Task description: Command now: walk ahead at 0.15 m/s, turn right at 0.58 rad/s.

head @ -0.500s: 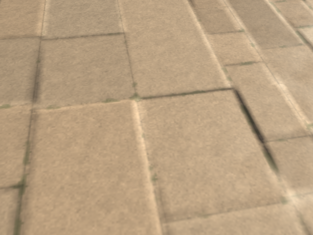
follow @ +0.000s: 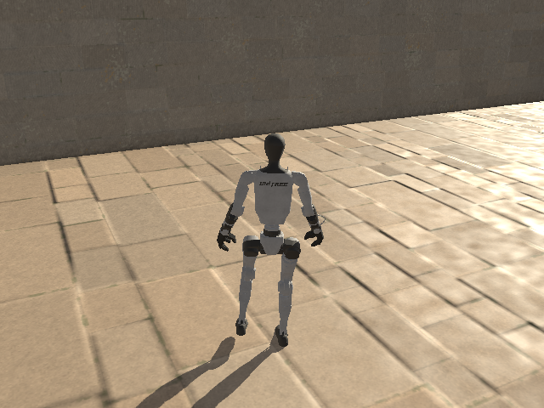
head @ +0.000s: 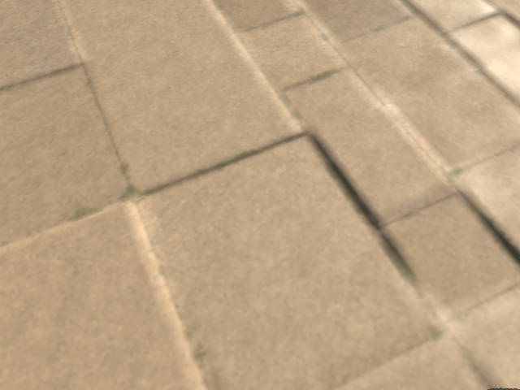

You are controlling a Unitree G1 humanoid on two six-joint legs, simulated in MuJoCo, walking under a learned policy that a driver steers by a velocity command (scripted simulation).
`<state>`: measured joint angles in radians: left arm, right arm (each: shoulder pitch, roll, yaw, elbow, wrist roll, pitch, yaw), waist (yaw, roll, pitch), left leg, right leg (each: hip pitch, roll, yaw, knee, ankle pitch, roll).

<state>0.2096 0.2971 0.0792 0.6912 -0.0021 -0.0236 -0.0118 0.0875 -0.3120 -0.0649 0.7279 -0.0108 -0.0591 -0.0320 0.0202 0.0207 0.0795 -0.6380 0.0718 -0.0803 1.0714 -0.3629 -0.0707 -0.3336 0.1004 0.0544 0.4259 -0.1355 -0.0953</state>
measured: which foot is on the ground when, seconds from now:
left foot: up 0.00-0.22, down 0.24-0.66, up 0.68-1.00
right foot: down 0.00-0.24, up 0.26-0.64, down 0.66-1.00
